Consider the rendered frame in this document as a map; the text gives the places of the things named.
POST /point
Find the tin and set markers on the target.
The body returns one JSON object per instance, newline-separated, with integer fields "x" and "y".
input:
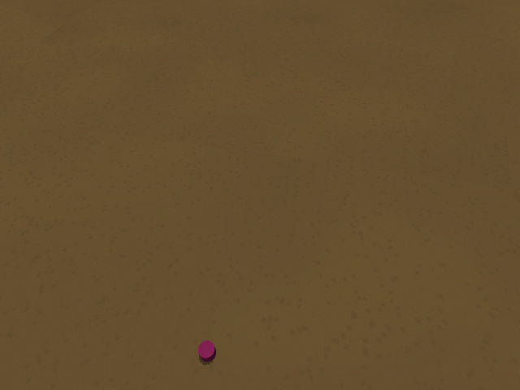
{"x": 207, "y": 351}

